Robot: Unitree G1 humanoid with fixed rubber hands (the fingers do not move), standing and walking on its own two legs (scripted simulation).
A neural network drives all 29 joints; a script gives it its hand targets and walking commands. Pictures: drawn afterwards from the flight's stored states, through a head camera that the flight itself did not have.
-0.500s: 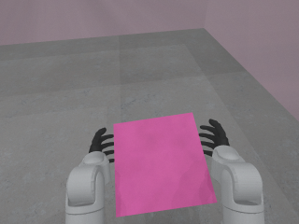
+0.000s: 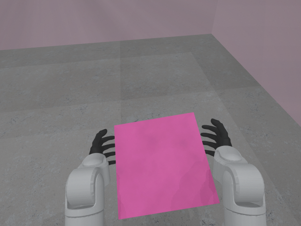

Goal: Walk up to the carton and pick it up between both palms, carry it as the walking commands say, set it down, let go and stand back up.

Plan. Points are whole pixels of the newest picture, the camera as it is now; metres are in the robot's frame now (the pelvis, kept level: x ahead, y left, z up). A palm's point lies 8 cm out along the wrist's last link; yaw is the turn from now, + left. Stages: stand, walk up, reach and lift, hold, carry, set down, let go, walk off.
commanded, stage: carry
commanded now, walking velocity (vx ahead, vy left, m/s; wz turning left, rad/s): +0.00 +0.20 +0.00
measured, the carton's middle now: (161, 167) +0.28 -0.01 +0.01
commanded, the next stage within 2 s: none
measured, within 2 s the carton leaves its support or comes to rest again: neither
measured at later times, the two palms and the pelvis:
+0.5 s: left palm (86, 119) +0.40 +0.20 +0.10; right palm (183, 107) +0.42 -0.09 +0.11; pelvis +0.14 +0.05 +0.01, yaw +3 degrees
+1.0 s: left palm (57, 116) +0.43 +0.30 +0.08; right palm (149, 111) +0.44 +0.02 +0.08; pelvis +0.17 +0.16 +0.00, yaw +2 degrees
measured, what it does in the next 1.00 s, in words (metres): walks ahead: right foot, then left foot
